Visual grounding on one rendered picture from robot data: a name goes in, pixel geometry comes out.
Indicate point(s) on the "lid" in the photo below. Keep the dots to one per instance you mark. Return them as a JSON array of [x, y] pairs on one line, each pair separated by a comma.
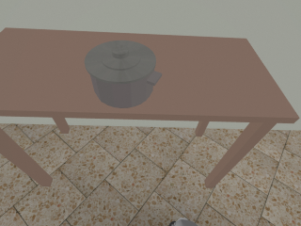
[[101, 65]]

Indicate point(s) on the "table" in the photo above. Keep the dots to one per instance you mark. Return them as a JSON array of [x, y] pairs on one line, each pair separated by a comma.
[[43, 75]]

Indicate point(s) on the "knob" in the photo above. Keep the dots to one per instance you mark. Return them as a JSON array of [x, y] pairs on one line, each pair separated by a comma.
[[120, 51]]

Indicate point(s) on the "pot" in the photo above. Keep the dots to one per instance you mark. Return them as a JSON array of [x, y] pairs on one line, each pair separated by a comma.
[[126, 95]]

